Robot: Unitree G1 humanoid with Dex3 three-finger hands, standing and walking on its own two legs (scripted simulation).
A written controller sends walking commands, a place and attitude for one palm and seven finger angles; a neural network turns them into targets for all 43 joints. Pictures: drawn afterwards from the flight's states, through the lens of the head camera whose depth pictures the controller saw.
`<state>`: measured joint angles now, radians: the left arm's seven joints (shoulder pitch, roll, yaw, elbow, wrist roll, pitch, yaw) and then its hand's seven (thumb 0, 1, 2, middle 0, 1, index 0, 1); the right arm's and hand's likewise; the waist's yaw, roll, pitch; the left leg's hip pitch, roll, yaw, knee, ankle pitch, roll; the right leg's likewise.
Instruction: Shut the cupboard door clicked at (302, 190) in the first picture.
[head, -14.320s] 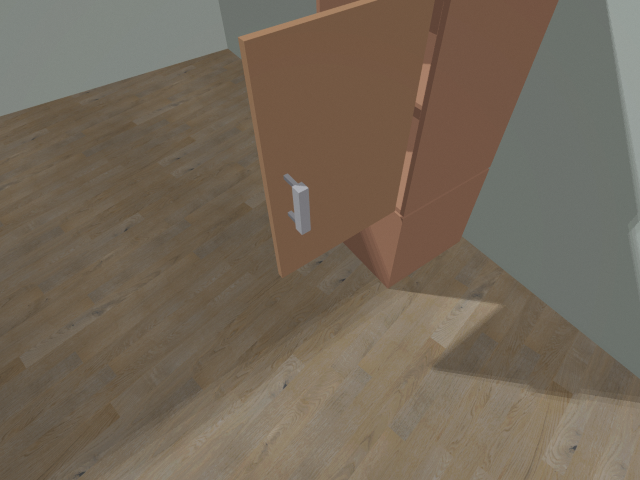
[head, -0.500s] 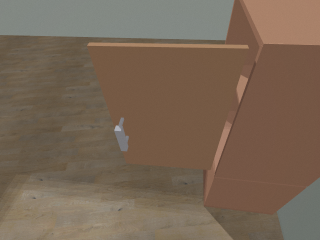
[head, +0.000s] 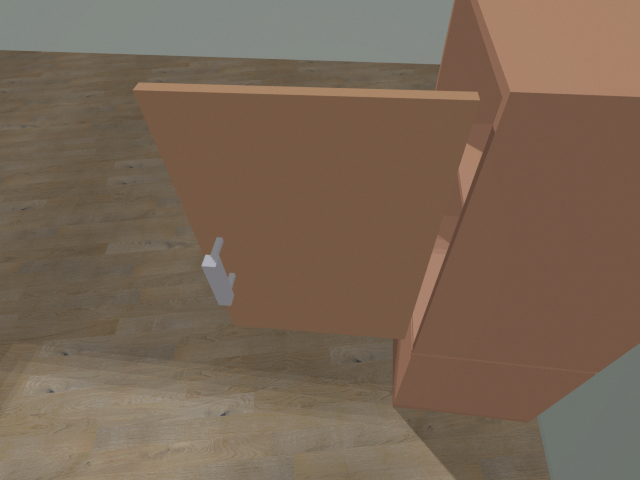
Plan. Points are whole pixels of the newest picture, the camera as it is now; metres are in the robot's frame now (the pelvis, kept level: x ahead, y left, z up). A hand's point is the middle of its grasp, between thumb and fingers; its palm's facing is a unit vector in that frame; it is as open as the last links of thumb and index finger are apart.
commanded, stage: come to a stop and stand still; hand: left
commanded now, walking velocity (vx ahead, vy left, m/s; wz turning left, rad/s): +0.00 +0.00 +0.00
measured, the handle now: (222, 271) +0.45 +0.21 -0.08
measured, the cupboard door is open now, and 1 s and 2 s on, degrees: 91 91 91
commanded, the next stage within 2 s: look again from close up in 0.24 s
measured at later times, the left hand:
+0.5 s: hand out of the picture +0.02 +0.16 -0.17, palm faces +0.01 -0.98 -0.22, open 7.4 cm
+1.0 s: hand out of the picture +0.06 +0.18 -0.14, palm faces +0.16 -0.97 -0.20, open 7.3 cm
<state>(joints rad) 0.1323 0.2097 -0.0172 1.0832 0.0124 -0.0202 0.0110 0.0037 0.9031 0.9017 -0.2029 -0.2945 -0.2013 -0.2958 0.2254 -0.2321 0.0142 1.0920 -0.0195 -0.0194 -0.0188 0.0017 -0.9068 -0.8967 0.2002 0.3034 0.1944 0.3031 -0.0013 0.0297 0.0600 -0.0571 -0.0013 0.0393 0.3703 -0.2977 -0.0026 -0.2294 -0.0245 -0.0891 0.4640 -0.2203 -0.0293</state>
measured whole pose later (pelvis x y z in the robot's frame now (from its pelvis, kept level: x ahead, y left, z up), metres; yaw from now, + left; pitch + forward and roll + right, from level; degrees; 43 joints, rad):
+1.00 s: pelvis +0.00 +0.00 +0.00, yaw -1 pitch +0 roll +0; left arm 0.43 0.16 0.03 0.62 -0.09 0.00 0.04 0.02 0.93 0.90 -0.21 -0.30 -0.20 -0.30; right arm 0.37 -0.14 0.02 1.02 0.00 -0.13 -0.09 0.01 -0.91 -0.90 0.20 0.30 0.20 0.30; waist 0.02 0.03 0.04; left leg -0.12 0.04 0.06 0.48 -0.36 -0.01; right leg -0.26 0.02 -0.09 0.49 -0.22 -0.04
